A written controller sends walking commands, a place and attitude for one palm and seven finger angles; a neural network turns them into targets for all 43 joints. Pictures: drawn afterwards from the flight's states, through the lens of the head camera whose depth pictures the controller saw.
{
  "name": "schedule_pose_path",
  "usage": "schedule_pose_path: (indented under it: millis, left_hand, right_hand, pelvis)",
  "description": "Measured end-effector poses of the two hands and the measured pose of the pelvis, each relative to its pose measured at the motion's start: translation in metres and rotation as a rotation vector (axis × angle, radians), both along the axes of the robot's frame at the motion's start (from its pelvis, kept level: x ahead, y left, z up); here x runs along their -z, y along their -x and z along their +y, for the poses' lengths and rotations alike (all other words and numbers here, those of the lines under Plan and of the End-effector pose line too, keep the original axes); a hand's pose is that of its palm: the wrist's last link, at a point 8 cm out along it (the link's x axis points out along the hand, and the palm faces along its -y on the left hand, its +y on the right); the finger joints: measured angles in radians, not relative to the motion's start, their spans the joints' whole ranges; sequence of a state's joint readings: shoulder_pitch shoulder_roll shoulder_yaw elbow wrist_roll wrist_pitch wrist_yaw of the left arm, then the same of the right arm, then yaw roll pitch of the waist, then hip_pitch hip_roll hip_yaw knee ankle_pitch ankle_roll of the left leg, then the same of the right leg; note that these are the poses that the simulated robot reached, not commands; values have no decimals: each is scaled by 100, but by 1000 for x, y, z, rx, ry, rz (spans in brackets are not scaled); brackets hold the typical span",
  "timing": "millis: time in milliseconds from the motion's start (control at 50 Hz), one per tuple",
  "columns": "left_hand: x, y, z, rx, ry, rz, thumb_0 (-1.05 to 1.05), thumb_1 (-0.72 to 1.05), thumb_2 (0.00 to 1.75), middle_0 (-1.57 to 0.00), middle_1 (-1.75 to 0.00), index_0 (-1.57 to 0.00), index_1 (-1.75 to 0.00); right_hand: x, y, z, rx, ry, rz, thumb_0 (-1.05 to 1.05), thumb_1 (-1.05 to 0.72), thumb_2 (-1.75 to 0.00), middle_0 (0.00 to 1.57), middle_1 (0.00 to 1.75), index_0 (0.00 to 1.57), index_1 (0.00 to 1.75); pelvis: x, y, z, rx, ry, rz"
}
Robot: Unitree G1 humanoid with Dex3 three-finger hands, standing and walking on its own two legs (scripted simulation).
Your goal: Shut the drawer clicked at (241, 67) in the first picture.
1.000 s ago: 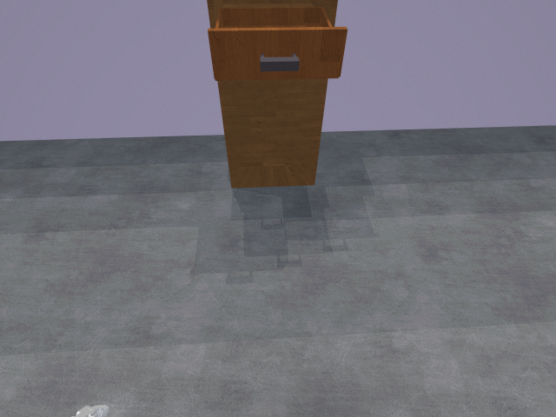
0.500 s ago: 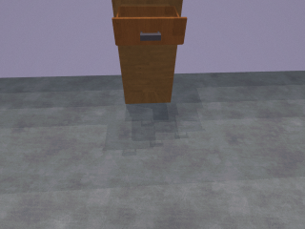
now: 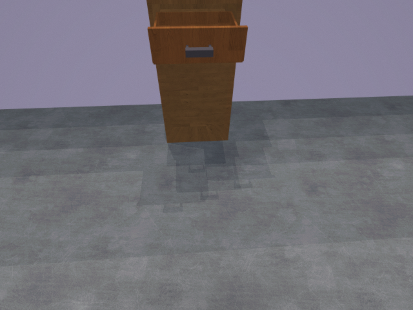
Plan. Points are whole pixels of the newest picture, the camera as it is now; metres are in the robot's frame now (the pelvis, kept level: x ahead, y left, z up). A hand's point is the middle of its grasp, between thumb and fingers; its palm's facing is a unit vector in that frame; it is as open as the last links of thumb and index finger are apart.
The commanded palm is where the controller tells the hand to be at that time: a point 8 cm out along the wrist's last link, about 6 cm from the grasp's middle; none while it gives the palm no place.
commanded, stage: look at it before walking up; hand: left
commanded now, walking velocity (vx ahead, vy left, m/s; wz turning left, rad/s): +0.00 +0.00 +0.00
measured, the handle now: (199, 49) +1.03 +0.09 +0.03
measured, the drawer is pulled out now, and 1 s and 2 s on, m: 0.28 0.28 0.28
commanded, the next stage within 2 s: walk to a spot facing it in 0.44 s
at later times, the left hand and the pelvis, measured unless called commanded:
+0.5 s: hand out of the picture +0.08 +0.25 -0.16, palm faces -0.03 -0.94 -0.34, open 7.4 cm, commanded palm none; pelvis +0.01 +0.00 +0.00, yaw +0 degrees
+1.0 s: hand out of the picture +0.08 +0.15 -0.18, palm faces -0.10 -0.97 -0.21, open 7.4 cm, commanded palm none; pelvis +0.08 -0.04 -0.01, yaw -11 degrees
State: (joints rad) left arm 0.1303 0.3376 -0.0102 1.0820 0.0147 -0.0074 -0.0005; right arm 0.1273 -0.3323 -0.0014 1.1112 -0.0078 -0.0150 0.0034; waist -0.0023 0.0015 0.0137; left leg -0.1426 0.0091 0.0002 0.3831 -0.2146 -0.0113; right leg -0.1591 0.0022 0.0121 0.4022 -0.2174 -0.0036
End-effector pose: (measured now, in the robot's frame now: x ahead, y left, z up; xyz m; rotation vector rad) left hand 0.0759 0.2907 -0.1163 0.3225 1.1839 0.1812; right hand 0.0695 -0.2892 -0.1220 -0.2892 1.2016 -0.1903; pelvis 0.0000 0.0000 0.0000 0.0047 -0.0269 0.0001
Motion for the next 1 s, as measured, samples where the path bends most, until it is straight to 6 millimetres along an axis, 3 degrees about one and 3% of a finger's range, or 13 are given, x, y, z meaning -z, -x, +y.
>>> schedule_pose_path:
  millis: [640, 780, 900, 940, 1000]
  left_hand:
    - [6, 7, -1, -13, 5, 46, 0, 90, 90, -21, -30, -20, -30]
    - [23, 15, -29, 11, 66, 147, 0, 90, 90, -20, -30, -20, -30]
    - [35, -6, -70, 45, 98, 150, 1, 90, 90, -20, -30, -20, -30]
    - [35, -9, -82, 26, 107, 138, 1, 90, 90, -20, -30, -20, -30]
    - [29, -8, -97, 26, 124, 182, 0, 90, 90, -20, -30, -20, -30]
  right_hand:
    - [1, -5, 5, 11, -1, 5, 0, -90, -90, 20, 30, 20, 30]
    - [22, 20, 19, 115, -73, 19, 0, -90, -90, 20, 30, 20, 30]
    - [48, 51, 12, 213, -125, 129, 0, -90, -90, 20, 30, 20, 30]
    - [47, 48, 10, 220, -131, 168, 0, -90, -90, 20, 30, 20, 30]
    - [36, 24, 6, 236, -135, 141, 1, -91, -90, 20, 30, 20, 30]
  pelvis:
    - [0, -8, 2, 24, 1, 3]
    - [10, -28, -5, 110, -16, 10]
    - [25, -53, -29, 161, -6, 6]
    - [23, -62, -34, 167, 2, 5]
    - [13, -79, -39, 194, 1, 11]
